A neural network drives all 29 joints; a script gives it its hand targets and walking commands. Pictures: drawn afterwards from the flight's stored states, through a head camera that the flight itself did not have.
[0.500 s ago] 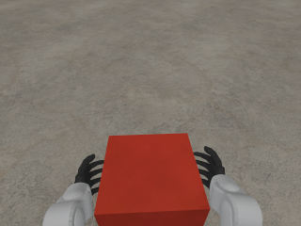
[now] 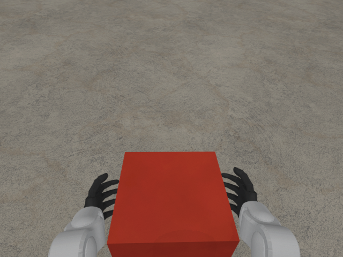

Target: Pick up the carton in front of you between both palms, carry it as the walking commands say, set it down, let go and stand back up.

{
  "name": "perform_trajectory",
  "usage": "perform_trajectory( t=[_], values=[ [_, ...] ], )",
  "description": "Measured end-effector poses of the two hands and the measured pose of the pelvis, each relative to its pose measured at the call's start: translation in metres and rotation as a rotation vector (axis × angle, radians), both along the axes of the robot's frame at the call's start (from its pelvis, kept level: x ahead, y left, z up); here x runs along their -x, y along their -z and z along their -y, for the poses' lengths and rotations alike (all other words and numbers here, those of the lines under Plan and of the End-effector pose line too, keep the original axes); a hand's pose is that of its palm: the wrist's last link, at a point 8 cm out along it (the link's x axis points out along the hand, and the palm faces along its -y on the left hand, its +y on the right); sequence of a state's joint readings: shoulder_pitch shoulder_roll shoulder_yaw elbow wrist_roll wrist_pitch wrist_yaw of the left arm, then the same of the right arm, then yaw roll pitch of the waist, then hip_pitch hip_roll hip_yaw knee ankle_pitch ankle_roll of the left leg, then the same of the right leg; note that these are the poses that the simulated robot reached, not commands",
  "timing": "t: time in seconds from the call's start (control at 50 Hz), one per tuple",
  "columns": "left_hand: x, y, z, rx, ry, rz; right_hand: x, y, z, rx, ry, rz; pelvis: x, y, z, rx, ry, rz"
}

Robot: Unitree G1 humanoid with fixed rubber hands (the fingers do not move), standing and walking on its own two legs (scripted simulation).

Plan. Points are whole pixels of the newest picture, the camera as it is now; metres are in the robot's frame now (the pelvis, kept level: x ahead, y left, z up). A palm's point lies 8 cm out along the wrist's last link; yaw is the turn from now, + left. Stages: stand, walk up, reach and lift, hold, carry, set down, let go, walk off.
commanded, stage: carry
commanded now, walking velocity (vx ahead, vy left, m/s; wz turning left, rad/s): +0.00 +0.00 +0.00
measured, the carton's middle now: (170, 220) +0.23 -0.01 -0.02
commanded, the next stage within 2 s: none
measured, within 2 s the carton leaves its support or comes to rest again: neither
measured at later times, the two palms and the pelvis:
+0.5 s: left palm (115, 126) +0.44 +0.13 +0.08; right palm (227, 118) +0.46 -0.17 +0.09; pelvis +0.22 -0.04 -0.01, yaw +3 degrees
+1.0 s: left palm (112, 123) +0.46 +0.14 +0.07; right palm (219, 115) +0.49 -0.16 +0.08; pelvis +0.24 -0.02 -0.02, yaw +3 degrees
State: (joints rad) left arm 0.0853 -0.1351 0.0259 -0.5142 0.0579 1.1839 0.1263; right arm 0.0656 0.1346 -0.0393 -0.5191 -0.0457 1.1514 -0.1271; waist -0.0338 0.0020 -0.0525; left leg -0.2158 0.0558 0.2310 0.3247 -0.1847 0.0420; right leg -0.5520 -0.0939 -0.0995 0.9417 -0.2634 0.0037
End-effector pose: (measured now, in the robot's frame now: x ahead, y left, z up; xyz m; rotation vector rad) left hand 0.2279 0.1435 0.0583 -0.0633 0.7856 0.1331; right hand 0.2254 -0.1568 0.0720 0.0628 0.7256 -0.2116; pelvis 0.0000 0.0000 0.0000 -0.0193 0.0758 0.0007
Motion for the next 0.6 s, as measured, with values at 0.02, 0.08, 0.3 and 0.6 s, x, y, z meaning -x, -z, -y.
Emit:
perform_trajectory(
  t=[0.02, 0.08, 0.3, 0.6],
  values=[
    [-0.011, -0.002, 0.0, 0.004, -0.005, 0.011, -0.012, -0.003, 0.0, 0.004, -0.004, 0.011, -0.011, -0.001, 0.001, 0.001, -0.001, 0.001],
    [-0.046, -0.009, 0.003, 0.002, -0.024, 0.056, -0.052, -0.009, 0.003, 0.005, -0.025, 0.055, -0.047, 0.0, 0.008, -0.004, -0.001, 0.009],
    [-0.159, -0.02, 0.025, -0.075, -0.065, 0.103, -0.183, -0.004, 0.025, -0.064, -0.078, 0.104, -0.156, 0.016, 0.038, -0.021, -0.043, 0.032],
    [-0.23, -0.019, 0.013, -0.039, -0.081, 0.1, -0.257, -0.012, 0.011, -0.03, -0.104, 0.102, -0.235, 0.016, 0.031, -0.011, -0.051, 0.011]
  ],
)
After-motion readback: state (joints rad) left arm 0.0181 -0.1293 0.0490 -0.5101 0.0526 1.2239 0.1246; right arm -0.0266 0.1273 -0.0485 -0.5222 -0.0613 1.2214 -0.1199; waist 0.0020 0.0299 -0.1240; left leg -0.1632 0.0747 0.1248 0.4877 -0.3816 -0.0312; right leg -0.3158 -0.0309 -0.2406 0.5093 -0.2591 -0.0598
